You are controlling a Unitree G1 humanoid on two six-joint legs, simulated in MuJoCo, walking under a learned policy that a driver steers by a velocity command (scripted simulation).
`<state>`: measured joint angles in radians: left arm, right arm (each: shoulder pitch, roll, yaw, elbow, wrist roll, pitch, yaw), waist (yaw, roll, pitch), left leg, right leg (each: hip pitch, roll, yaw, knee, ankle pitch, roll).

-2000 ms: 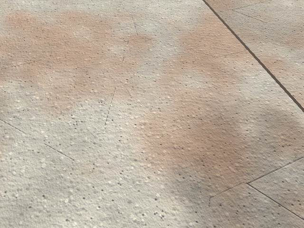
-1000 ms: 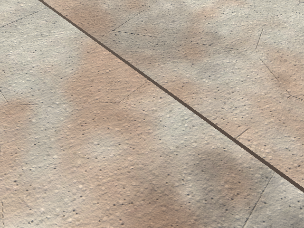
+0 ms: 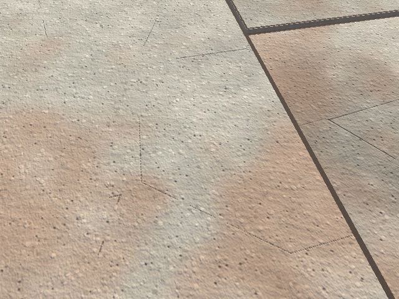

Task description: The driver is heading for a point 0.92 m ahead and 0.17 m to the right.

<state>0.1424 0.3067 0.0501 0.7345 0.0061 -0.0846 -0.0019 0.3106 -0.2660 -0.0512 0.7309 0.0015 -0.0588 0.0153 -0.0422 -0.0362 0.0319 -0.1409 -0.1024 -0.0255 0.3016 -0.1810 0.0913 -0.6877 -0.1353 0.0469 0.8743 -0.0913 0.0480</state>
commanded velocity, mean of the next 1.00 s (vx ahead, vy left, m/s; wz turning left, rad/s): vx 0.35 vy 0.00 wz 0.03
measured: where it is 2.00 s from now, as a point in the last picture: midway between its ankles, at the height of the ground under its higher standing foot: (209, 292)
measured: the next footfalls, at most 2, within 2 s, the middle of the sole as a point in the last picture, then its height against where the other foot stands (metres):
right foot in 0.24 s outside the picture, level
left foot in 0.70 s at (174, 267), level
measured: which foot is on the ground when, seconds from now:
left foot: down 0.00-0.24, up 0.26-0.68, down 0.70-1.00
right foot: up 0.00-0.22, down 0.24-0.74, up 0.76-1.00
